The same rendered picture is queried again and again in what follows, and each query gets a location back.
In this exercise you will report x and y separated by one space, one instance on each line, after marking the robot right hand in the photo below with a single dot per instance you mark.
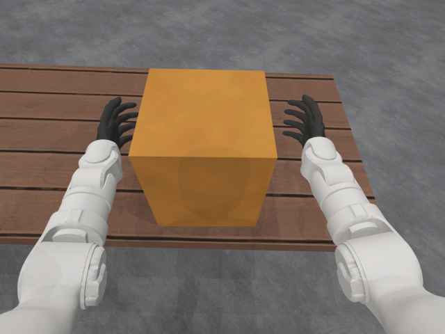
313 121

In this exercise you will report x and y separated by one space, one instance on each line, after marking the right robot forearm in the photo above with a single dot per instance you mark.
348 212

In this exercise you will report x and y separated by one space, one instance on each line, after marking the robot left hand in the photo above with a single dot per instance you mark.
109 127

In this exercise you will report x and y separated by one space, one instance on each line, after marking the robot left upper arm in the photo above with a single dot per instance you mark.
61 280

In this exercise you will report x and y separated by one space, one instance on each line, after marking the robot right upper arm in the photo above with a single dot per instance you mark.
381 272

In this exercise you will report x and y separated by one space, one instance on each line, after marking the carton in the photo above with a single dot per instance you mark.
203 148

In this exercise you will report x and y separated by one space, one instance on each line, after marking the table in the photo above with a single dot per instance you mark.
49 115

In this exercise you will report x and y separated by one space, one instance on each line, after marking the left robot forearm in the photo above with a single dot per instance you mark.
83 213

